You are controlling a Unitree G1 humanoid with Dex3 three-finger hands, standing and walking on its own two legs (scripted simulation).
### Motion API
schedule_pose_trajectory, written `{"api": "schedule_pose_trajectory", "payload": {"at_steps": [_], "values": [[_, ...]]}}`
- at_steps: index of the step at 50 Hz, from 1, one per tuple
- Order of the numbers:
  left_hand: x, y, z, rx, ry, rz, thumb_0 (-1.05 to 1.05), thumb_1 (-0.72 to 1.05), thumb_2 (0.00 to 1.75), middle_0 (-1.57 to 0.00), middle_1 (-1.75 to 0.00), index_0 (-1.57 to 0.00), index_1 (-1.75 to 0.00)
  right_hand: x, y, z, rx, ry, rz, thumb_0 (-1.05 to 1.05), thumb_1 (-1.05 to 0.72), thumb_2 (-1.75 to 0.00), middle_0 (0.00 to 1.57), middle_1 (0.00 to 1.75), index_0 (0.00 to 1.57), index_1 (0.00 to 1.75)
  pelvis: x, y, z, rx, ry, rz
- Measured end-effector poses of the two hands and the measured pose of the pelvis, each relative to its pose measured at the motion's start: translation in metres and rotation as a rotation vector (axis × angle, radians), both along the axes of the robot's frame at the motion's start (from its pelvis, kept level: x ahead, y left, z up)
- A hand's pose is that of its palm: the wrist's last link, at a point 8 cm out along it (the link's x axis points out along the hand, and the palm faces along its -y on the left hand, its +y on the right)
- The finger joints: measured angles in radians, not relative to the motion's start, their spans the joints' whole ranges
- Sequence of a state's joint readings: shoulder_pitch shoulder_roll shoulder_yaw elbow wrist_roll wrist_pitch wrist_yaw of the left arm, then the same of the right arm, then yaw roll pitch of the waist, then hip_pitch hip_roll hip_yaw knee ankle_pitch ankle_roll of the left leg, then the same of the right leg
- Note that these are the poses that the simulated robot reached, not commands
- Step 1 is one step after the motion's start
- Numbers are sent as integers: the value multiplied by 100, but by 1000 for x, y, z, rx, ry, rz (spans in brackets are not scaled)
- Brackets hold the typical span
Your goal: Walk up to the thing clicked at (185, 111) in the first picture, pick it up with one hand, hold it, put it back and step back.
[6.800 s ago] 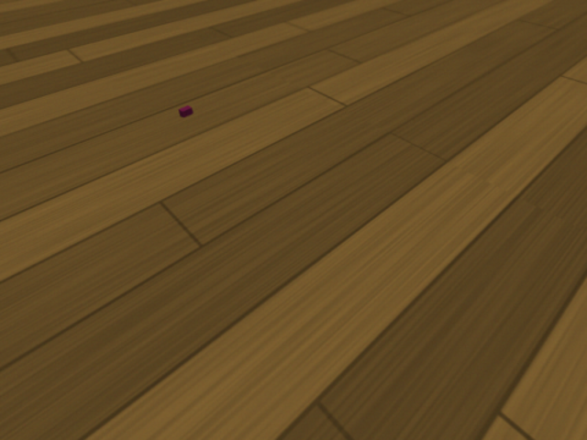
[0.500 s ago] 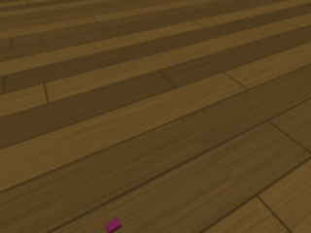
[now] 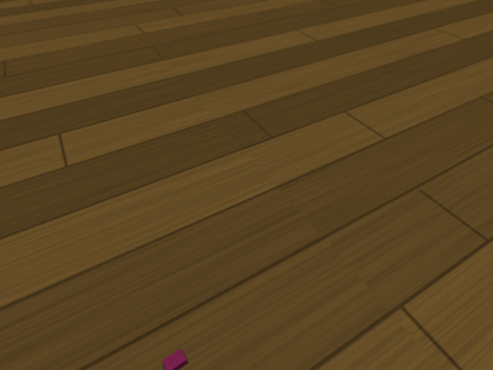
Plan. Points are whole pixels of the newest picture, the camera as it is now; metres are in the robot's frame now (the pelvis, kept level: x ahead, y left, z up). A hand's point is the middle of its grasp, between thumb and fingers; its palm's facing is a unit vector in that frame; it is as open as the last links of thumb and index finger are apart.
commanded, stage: walk up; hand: left
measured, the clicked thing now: (175, 361) +0.35 +0.29 -0.76
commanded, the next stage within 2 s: stand in 0.10 s
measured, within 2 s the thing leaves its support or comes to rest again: neither
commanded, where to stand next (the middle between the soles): +0.02 +0.00 m, yaw -1 degrees
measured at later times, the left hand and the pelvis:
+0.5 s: hand out of the picture +0.08 +0.25 -0.16, palm faces -0.01 -0.94 -0.34, open 7.4 cm; pelvis +0.01 -0.01 +0.00, yaw +0 degrees
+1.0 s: hand out of the picture +0.09 +0.24 -0.15, palm faces -0.01 -0.94 -0.35, open 7.4 cm; pelvis +0.01 -0.01 +0.00, yaw +0 degrees
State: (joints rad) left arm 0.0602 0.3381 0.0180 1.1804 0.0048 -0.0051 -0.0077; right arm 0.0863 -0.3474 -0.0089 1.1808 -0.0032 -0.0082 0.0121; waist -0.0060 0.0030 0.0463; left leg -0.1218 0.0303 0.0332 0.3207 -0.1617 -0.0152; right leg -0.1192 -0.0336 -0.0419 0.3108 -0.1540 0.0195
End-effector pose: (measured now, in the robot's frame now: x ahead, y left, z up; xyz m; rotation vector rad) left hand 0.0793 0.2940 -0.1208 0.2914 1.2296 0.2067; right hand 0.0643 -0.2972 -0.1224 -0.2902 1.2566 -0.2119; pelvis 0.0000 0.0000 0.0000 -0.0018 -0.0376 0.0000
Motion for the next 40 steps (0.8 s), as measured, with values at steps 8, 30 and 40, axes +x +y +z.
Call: {"api": "schedule_pose_trajectory", "payload": {"at_steps": [8,30,40], "values": [[4,-1,1,-1,-15,-2,0,90,89,-20,-30,-21,-30,11,0,2,-2,-27,14,1,-90,-89,21,30,20,30,2,-1,0,2,0,1],[0,-3,2,14,10,-4,0,90,89,-20,-30,-21,-30,21,-5,1,3,-20,25,1,-90,-89,21,30,20,30,9,-8,1,3,5,2],[6,-7,4,16,-9,-12,0,90,89,-20,-30,-21,-30,22,-9,2,1,-31,26,1,-90,-89,21,30,20,30,10,-11,1,3,1,1]]}}
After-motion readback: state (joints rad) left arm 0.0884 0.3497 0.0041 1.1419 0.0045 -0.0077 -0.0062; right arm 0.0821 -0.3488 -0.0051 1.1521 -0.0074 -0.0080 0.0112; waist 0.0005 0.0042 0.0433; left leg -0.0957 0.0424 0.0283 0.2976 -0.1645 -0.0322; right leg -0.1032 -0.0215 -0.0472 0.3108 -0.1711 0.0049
